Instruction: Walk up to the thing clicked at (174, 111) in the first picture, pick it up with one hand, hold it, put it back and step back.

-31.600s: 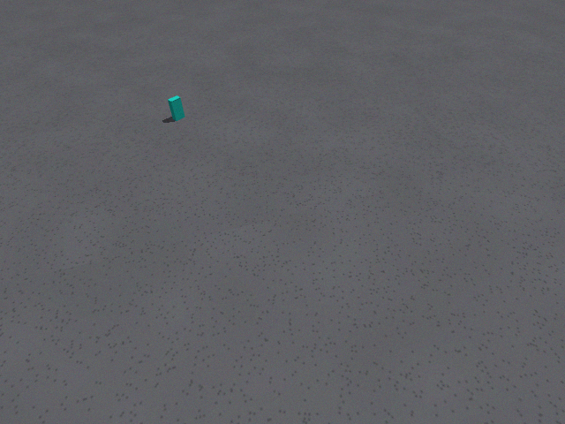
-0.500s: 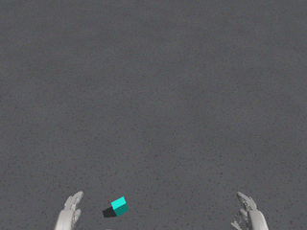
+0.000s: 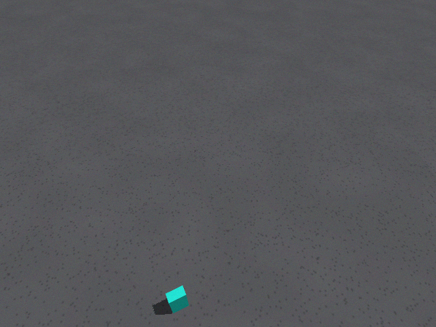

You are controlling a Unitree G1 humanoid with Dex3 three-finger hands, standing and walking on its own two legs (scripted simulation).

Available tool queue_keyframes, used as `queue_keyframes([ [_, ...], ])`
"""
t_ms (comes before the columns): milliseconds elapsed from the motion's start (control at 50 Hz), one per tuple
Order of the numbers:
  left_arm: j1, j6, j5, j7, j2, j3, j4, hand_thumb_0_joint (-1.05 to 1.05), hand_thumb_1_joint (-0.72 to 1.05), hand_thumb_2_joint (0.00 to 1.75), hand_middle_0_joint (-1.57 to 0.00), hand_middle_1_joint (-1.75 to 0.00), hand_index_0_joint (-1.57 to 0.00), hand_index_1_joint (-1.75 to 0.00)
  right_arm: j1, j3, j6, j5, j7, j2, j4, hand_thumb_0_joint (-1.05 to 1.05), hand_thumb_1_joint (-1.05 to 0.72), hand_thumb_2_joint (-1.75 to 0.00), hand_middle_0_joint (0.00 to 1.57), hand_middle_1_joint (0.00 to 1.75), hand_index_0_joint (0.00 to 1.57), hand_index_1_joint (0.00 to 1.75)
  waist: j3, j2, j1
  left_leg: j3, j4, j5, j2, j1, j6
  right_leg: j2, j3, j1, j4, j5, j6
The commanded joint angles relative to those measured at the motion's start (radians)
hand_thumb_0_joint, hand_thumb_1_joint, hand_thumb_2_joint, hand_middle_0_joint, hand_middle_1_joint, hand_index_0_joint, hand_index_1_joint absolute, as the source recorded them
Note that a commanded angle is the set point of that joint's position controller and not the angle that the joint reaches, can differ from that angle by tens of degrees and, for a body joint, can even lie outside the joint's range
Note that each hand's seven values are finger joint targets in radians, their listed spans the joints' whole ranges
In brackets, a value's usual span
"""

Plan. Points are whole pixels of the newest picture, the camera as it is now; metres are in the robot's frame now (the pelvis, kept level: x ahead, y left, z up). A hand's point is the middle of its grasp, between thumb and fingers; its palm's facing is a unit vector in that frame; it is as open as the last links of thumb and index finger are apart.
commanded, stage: stand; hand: left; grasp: from the side
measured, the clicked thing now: (177, 299) +0.38 +0.19 -0.70
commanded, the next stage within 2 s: step back in 1.74 s
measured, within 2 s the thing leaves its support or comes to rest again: neither
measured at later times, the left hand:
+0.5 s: hand out of the picture +0.03 +0.24 -0.15, palm faces -0.02 -0.94 -0.35, open 7.4 cm
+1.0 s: hand out of the picture +0.08 +0.23 -0.14, palm faces -0.03 -0.94 -0.34, open 7.4 cm
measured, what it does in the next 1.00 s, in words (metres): stands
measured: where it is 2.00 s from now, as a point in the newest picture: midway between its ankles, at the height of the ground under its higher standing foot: outside the picture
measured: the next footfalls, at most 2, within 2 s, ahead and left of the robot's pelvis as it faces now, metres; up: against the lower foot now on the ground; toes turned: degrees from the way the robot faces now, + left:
left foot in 2.00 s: -0.01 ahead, +0.11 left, +0.00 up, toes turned -2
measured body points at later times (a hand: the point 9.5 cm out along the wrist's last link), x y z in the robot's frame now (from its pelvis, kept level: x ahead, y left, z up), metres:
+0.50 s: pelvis -0.01 -0.01 +0.01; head -0.02 -0.01 +0.46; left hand +0.03 +0.29 -0.12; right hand +0.05 -0.30 -0.13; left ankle +0.02 +0.11 -0.73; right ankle +0.01 -0.14 -0.73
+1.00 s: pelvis +0.00 -0.02 +0.02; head +0.00 -0.02 +0.46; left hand +0.08 +0.28 -0.12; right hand +0.06 -0.31 -0.12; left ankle +0.02 +0.11 -0.73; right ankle +0.01 -0.14 -0.73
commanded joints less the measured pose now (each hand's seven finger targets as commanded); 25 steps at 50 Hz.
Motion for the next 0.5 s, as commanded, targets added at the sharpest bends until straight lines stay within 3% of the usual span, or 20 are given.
queue_keyframes([
  [0, -0.053, -0.029, -0.004, 0.01, 0.179, 0.04, -0.017, 0.0, 0.9, 0.9, -0.2, -0.3, -0.2, -0.3, -0.052, -0.038, -0.033, 0.012, -0.011, -0.203, -0.035, 0.0, -0.9, -0.9, 0.2, 0.3, 0.2, 0.3, -0.065, 0.024, 0.001, -0.117, -0.186, 0.161, 0.092, 0.068, 0.025, -0.07, 0.082, 0.052, -0.141, 0.134, -0.055],
  [60, -0.056, -0.024, -0.004, 0.009, 0.177, 0.035, 0.023, 0.0, 0.9, 0.9, -0.2, -0.3, -0.2, -0.3, -0.064, -0.038, -0.03, 0.013, -0.011, -0.216, -0.006, 0.0, -0.9, -0.9, 0.2, 0.3, 0.2, 0.3, -0.03, 0.052, 0.005, -0.135, -0.251, 0.052, 0.099, 0.049, 0.021, -0.061, 0.07, 0.06, -0.167, 0.082, -0.047],
  [140, -0.065, -0.026, -0.001, 0.005, 0.181, 0.029, 0.067, 0.0, 0.9, 0.9, -0.2, -0.3, -0.2, -0.3, -0.069, -0.035, -0.025, 0.015, -0.008, -0.213, 0.021, 0.0, -0.9, -0.9, 0.2, 0.3, 0.2, 0.3, 0.002, 0.037, 0.0, -0.132, -0.286, -0.013, 0.097, 0.036, 0.016, -0.063, 0.075, 0.056, -0.2, 0.042, -0.041],
  [180, -0.074, -0.03, -0.002, 0.005, 0.186, 0.03, 0.078, 0.0, 0.9, 0.9, -0.2, -0.3, -0.2, -0.3, -0.063, -0.036, -0.025, 0.017, -0.007, -0.212, 0.033, 0.0, -0.9, -0.9, 0.2, 0.3, 0.2, 0.3, -0.025, 0.023, -0.005, -0.123, -0.281, 0.031, 0.095, 0.066, 0.016, -0.074, 0.084, 0.069, -0.214, 0.066, -0.043],
  [240, -0.076, -0.029, -0.001, 0.003, 0.19, 0.03, 0.099, 0.0, 0.9, 0.9, -0.2, -0.3, -0.2, -0.3, -0.079, -0.035, -0.023, 0.018, -0.005, -0.212, 0.044, 0.0, -0.9, -0.9, 0.2, 0.3, 0.2, 0.3, -0.011, 0.029, 0.0, -0.128, -0.297, -0.01, 0.096, 0.058, 0.013, -0.071, 0.082, 0.062, -0.226, 0.036, -0.04],
  [380, -0.091, -0.03, -0.003, 0.001, 0.202, 0.027, 0.124, 0.0, 0.9, 0.9, -0.2, -0.3, -0.2, -0.3, -0.075, -0.029, -0.019, 0.021, 0.0, -0.209, 0.069, 0.0, -0.9, -0.9, 0.2, 0.3, 0.2, 0.3, 0.006, 0.014, -0.007, -0.114, -0.294, -0.001, 0.09, 0.071, 0.008, -0.075, 0.093, 0.035, -0.26, -0.005, -0.037],
  [420, -0.088, -0.033, -0.004, 0.002, 0.202, 0.027, 0.132, 0.0, 0.9, 0.9, -0.2, -0.3, -0.2, -0.3, -0.086, -0.028, -0.019, 0.022, 0.001, -0.21, 0.071, 0.0, -0.9, -0.9, 0.2, 0.3, 0.2, 0.3, -0.013, 0.005, -0.003, -0.111, -0.28, 0.042, 0.092, 0.087, 0.012, -0.085, 0.101, 0.051, -0.263, 0.025, -0.04],
  [480, -0.096, -0.033, -0.003, 0.001, 0.208, 0.027, 0.135, 0.0, 0.9, 0.9, -0.2, -0.3, -0.2, -0.3, -0.08, -0.026, -0.017, 0.023, 0.002, -0.212, 0.074, 0.0, -0.9, -0.9, 0.2, 0.3, 0.2, 0.3, -0.01, -0.011, -0.007, -0.102, -0.269, 0.054, 0.09, 0.102, 0.011, -0.088, 0.109, 0.029, -0.282, -0.016, -0.041],
])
